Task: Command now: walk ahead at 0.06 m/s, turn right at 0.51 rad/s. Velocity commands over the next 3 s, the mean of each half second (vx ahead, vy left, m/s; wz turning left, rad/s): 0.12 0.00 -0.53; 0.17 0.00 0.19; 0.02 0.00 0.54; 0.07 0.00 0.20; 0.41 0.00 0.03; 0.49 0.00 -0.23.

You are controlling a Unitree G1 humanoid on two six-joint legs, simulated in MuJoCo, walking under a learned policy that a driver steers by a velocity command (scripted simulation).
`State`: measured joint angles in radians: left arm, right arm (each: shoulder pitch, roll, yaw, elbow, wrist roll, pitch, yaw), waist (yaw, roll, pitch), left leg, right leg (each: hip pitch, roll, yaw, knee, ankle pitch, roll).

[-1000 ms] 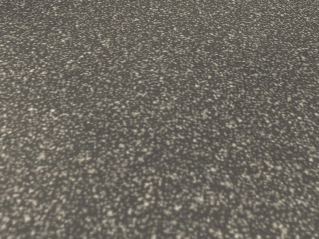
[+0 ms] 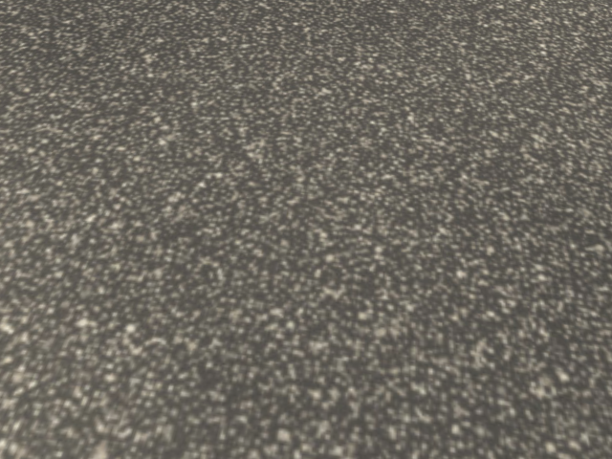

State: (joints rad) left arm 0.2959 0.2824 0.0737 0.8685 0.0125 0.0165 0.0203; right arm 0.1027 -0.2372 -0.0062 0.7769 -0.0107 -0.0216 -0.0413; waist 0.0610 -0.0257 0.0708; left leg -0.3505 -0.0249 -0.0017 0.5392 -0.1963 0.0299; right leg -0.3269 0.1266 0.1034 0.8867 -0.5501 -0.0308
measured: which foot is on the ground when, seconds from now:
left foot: down 0.00-0.40, up 0.42-0.84, down 0.86-1.00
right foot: up 0.00-0.38, down 0.40-0.86, up 0.88-1.00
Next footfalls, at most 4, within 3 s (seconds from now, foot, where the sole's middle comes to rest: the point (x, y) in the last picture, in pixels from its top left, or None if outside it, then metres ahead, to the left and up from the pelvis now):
0.40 right None -0.01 -0.10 -0.77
0.86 left None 0.27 -0.02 -0.77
1.42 right None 0.25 -0.20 -0.77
1.84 left None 0.17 -0.01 -0.77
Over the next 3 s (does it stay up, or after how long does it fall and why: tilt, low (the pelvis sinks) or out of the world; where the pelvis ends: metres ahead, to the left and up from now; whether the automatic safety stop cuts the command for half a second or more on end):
stays up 0.65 0.01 0.01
